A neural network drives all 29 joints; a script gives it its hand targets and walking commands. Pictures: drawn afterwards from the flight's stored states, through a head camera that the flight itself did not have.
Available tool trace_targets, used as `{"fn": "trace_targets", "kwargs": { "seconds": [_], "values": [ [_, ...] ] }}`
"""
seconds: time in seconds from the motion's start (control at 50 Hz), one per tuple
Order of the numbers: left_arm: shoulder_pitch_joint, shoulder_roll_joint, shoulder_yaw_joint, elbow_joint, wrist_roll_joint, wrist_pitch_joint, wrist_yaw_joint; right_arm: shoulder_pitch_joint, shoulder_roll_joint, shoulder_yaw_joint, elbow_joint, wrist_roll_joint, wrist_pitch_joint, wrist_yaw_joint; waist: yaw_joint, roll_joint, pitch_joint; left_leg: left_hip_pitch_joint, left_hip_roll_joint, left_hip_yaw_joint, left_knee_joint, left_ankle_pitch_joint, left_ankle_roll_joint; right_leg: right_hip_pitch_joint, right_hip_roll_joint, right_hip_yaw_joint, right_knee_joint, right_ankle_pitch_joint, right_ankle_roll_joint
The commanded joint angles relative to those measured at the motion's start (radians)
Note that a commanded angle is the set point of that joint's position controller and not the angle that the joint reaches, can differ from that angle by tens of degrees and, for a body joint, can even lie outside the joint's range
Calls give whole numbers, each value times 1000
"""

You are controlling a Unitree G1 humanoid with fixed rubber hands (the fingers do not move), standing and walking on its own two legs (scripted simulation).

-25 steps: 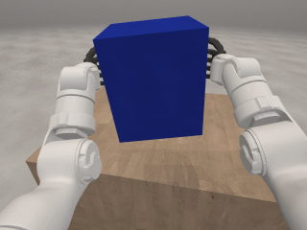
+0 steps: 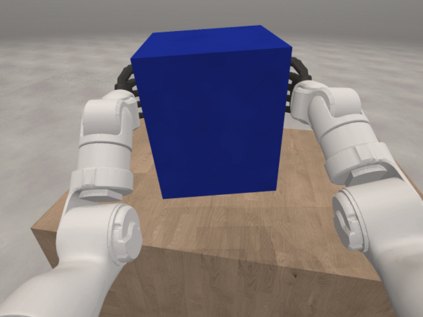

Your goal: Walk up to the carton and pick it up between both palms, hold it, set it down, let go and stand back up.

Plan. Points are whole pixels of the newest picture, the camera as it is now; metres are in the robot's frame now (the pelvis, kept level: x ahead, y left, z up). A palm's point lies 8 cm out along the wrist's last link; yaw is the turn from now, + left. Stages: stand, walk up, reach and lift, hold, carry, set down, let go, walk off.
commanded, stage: hold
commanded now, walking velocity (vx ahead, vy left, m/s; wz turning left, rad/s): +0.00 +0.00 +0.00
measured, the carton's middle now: (213, 109) +0.40 +0.00 +0.29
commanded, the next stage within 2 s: none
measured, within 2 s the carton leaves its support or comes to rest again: neither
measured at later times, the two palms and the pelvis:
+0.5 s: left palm (123, 106) +0.37 +0.15 +0.31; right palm (297, 97) +0.37 -0.15 +0.32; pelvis +0.00 +0.00 +0.00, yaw +0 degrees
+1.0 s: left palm (123, 103) +0.37 +0.15 +0.32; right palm (302, 94) +0.36 -0.15 +0.33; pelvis -0.01 +0.00 +0.00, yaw +0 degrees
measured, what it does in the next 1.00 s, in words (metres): stands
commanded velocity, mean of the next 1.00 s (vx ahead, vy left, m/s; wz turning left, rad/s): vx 0.00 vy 0.00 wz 0.00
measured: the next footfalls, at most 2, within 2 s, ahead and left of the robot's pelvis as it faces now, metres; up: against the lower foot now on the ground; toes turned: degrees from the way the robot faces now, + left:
none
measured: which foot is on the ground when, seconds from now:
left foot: down 0.00-1.00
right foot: down 0.00-1.00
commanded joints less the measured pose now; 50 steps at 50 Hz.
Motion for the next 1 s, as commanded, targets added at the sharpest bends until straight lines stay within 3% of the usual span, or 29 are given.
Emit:
{"fn": "trace_targets", "kwargs": {
  "seconds": [0.0, 0.06, 0.22, 0.6, 0.82, 0.98],
  "values": [
    [-956, -609, -330, -280, -176, -92, -154, -919, 762, 175, -418, 245, -16, 135, 10, 27, -434, 158, -64, -6, -51, 363, -52, 210, 48, 35, 1, 361, 67],
    [-957, -608, -348, -330, -179, -84, -159, -895, 757, 175, -442, 253, -10, 127, -1, 36, -427, 181, -65, -5, -44, 396, -62, 203, 51, 32, 1, 398, 66],
    [-963, -604, -356, -303, -165, -71, -170, -879, 739, 135, -392, 216, 1, 131, -19, 41, -334, 170, -56, -6, -70, 330, -64, 147, 52, 26, -26, 285, 57],
    [-1010, -635, -362, -289, -187, -95, -160, -932, 773, 138, -418, 204, -15, 130, -19, 43, -430, 151, -62, -9, -59, 293, -53, 168, 44, 39, -12, 283, 61],
    [-1031, -637, -352, -253, -181, -101, -152, -942, 773, 127, -372, 197, -16, 142, -12, 51, -400, 133, -56, -9, -74, 248, -50, 135, 45, 37, -22, 207, 56],
    [-1049, -623, -314, -189, -173, -113, -151, -965, 780, 106, -317, 185, -20, 146, -1, 24, -371, 107, -57, -5, -87, 193, -34, 116, 35, 43, -32, 164, 59]
  ]
}}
